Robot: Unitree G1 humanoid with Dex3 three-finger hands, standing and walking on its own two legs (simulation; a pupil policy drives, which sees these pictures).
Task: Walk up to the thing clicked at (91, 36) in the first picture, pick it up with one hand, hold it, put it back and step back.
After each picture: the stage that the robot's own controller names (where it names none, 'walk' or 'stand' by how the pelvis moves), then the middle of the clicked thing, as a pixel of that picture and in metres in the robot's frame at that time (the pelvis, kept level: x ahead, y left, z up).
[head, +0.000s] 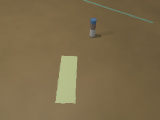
stand; (92, 28) +1.58 -0.11 -0.66
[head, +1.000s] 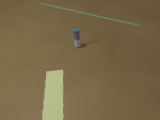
walk; (76, 38) +1.44 +0.18 -0.64
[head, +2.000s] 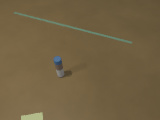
walk; (59, 67) +0.92 +0.29 -0.65
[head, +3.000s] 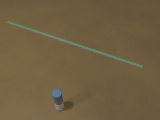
walk; (58, 100) +0.58 +0.21 -0.62
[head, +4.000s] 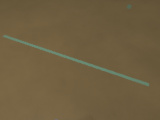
stand; out of the picture +0.37 +0.20 -0.64
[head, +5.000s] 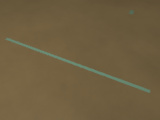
stand; out of the picture +0.36 +0.20 -0.65
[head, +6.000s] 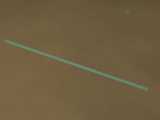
stand; out of the picture +0.37 +0.19 -0.66
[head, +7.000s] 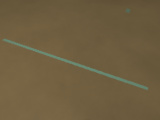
stand; out of the picture +0.36 +0.20 -0.66
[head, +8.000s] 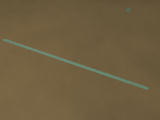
stand; out of the picture +0.36 +0.20 -0.66
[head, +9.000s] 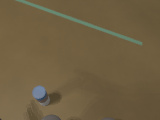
go down; (42, 97) +0.39 +0.22 -0.50
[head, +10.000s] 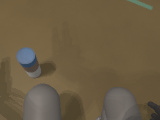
go down; (31, 65) +0.43 +0.25 -0.28
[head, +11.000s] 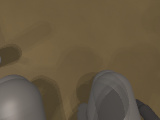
close in; out of the picture +0.40 +0.29 -0.18
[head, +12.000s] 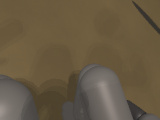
close; out of the picture +0.39 +0.31 -0.15
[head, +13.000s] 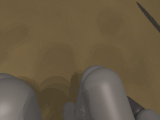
lift; out of the picture +0.37 +0.31 -0.15
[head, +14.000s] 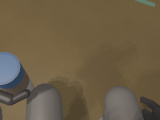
lift; (16, 81) +0.31 +0.23 -0.02
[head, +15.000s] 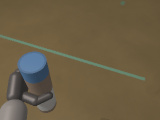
hold; (41, 87) +0.32 +0.15 +0.07
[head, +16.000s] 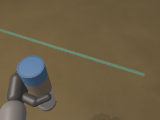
hold; (40, 88) +0.32 +0.16 +0.03
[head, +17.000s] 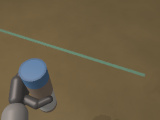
crouch; (41, 90) +0.31 +0.15 +0.03
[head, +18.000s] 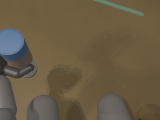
crouch; (21, 58) +0.41 +0.21 -0.04
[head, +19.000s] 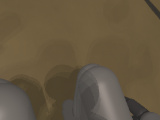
lower; out of the picture +0.39 +0.31 -0.16
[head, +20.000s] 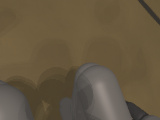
lower; out of the picture +0.41 +0.32 -0.16
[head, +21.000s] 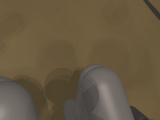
lower; out of the picture +0.39 +0.32 -0.16
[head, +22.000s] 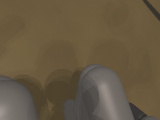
lower; out of the picture +0.38 +0.32 -0.16
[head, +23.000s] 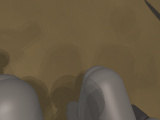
loosen; out of the picture +0.37 +0.29 -0.15
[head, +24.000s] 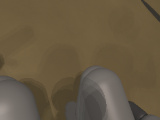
withdraw; out of the picture +0.38 +0.29 -0.16
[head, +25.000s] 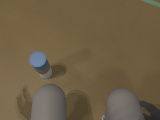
walk; (42, 67) +0.43 +0.23 -0.31
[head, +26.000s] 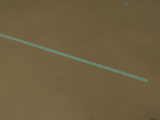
stand; out of the picture +0.36 +0.18 -0.59
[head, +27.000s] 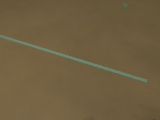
stand; out of the picture +0.37 +0.19 -0.60
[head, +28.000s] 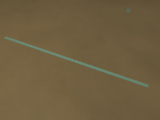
stand; out of the picture +0.38 +0.17 -0.64
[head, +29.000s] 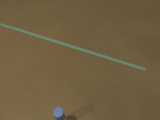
walk; (60, 117) +0.41 +0.18 -0.64
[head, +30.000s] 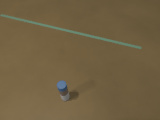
walk; (63, 91) +0.58 +0.20 -0.63
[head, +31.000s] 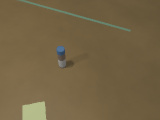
walk; (61, 57) +0.91 +0.18 -0.63
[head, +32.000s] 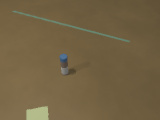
stand; (64, 65) +0.98 +0.20 -0.65
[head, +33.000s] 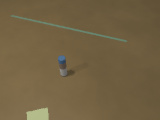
stand; (62, 66) +1.00 +0.21 -0.66
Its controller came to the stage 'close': yes
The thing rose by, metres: 0.67
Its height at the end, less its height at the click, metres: +0.00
